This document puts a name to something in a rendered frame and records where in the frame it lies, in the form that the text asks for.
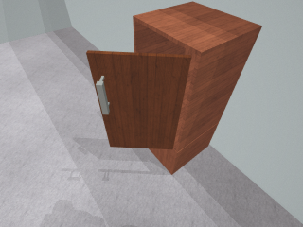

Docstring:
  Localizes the handle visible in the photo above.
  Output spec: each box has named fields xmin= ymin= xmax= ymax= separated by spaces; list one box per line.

xmin=96 ymin=76 xmax=110 ymax=115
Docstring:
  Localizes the cupboard door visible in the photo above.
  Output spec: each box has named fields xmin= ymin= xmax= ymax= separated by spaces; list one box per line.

xmin=86 ymin=50 xmax=191 ymax=149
